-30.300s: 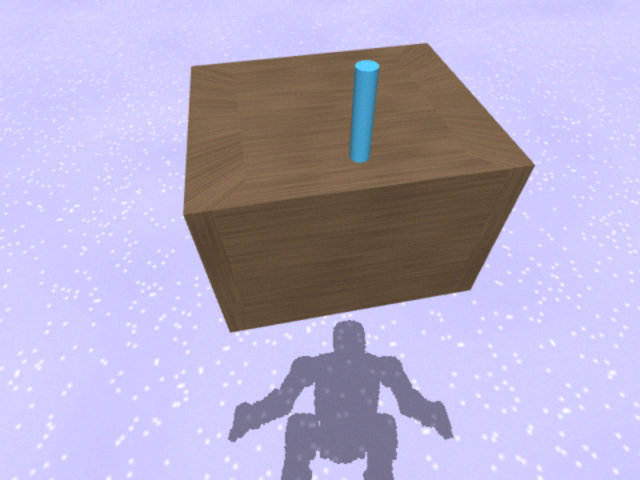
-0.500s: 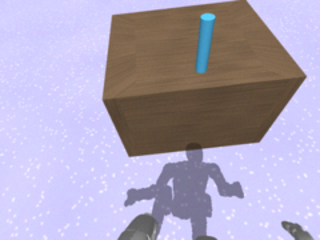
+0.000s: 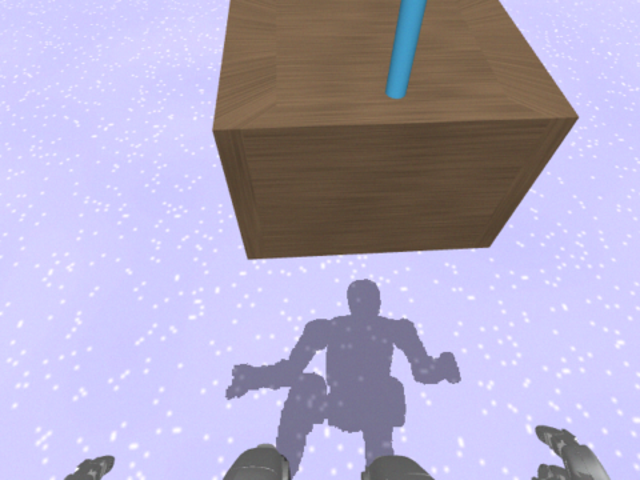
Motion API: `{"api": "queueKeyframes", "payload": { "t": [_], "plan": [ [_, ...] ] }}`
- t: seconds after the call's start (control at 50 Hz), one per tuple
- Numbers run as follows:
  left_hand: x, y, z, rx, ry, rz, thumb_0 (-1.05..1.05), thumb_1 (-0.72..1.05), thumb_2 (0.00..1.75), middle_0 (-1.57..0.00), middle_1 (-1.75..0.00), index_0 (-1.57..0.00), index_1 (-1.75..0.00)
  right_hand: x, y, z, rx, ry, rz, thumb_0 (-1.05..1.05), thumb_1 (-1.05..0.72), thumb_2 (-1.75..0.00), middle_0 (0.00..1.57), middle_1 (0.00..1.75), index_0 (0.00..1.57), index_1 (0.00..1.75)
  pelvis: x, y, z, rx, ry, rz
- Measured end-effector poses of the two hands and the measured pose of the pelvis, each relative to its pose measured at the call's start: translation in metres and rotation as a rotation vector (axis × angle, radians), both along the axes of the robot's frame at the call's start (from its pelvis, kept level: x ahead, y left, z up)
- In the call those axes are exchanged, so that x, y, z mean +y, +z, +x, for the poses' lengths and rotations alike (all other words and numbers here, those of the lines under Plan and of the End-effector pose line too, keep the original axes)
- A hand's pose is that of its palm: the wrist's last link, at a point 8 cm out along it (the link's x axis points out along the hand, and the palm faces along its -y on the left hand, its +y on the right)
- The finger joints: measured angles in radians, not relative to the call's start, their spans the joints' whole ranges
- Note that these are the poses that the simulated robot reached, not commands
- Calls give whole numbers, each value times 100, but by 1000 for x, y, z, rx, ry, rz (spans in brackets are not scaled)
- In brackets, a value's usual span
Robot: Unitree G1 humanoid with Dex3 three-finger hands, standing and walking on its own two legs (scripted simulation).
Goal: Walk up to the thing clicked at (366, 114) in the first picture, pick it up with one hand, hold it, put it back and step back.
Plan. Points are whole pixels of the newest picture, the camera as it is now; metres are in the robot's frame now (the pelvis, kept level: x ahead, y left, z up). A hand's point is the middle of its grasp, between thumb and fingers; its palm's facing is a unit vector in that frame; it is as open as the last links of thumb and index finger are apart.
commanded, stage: step back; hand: right
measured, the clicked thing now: (404, 46) +1.00 -0.16 -0.03
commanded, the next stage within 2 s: stand in 1.28 s
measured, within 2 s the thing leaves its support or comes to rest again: neither
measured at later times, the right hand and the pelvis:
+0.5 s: hand out of the picture -0.06 -0.27 -0.16, palm faces -0.10 +0.92 -0.37, open 7.4 cm; pelvis -0.12 +0.00 +0.00, yaw +5 degrees
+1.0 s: hand out of the picture +0.01 -0.24 -0.14, palm faces -0.08 +0.93 -0.37, open 7.4 cm; pelvis -0.09 +0.01 +0.00, yaw +3 degrees
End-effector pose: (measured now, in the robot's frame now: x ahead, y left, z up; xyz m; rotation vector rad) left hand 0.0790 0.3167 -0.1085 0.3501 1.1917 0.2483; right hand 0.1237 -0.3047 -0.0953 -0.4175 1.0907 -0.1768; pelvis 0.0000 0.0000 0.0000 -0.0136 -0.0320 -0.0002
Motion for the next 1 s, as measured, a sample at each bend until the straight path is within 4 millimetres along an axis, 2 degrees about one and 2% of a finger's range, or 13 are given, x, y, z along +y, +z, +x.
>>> {"api": "queueKeyframes", "payload": {
  "t": [0.1,0.2,0.34,0.44,0.5,0.6,0.68,0.76,0.88,1.0],
  "plan": [
    [-17,-2,-55,43,-13,28,1,90,90,-21,-30,-21,-30,-21,-16,-26,-41,-15,27,0,-90,-89,21,30,21,30,-16,-10,-42,-13,-21,-23],
    [-27,14,-107,64,13,39,1,90,90,-21,-30,-21,-30,-27,-18,-72,11,-48,52,0,-91,-89,21,30,20,30,-22,1,-71,-5,-18,33],
    [-14,26,-136,-22,46,72,1,90,90,-21,-30,-21,-30,-30,-29,-143,152,-17,39,0,-91,-90,21,30,20,30,-20,1,-103,0,57,35],
    [6,17,-157,-42,74,61,1,90,90,-21,-30,-21,-30,-18,-28,-170,182,-9,28,0,-91,-90,21,30,20,30,-8,-5,-119,-13,90,48],
    [9,12,-168,-3,86,36,1,90,90,-21,-30,-21,-30,-9,-22,-181,154,-22,36,0,-91,-89,21,30,20,30,-4,0,-121,-11,88,40],
    [3,7,-169,13,72,-1,1,90,90,-20,-30,-21,-30,-5,-14,-181,120,-27,45,0,-90,-89,21,30,21,30,-8,3,-120,-10,75,28],
    [-10,3,-165,-7,71,-14,1,90,90,-20,-30,-21,-30,-9,-19,-168,102,-25,46,0,-90,-89,21,30,21,30,-12,0,-117,-20,76,-11],
    [-16,3,-162,-32,76,-36,1,90,90,-21,-30,-21,-30,-6,-16,-149,88,-1,38,0,-90,-89,21,30,21,30,-7,2,-113,-16,81,3],
    [-4,-5,-148,-16,74,-54,1,90,90,-21,-30,-21,-30,7,-12,-130,56,7,19,0,-91,-90,21,30,20,30,10,0,-103,-10,78,23],
    [3,-5,-124,-9,63,-51,1,90,90,-21,-30,-21,-30,21,-9,-114,54,-6,44,0,-90,-89,21,30,21,30,11,4,-89,-5,60,3]
  ]
}}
